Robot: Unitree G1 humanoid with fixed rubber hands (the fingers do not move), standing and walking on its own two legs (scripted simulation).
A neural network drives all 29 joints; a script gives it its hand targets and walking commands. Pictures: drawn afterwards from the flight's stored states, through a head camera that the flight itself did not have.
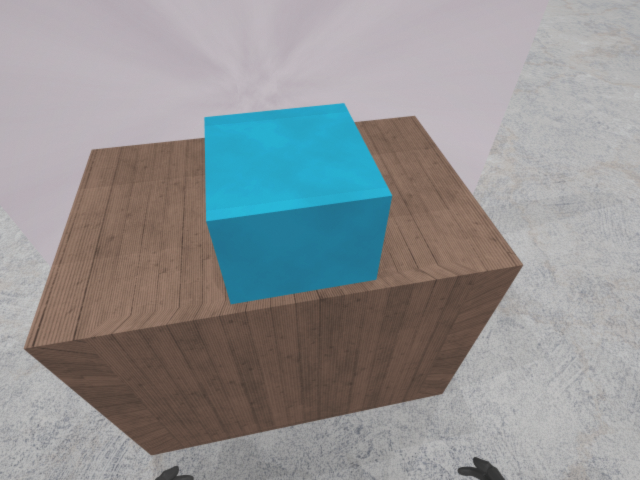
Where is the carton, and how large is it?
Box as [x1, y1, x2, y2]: [204, 103, 391, 303]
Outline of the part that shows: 343,103 204,117 206,222 231,303 371,280 376,278 391,194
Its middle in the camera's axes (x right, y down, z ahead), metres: -0.05 -0.09 +0.72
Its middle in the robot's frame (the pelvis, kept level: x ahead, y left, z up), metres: +0.61 +0.05 +0.00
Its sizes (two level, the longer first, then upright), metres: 0.287 0.272 0.207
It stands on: a pedestal, 0.66 m high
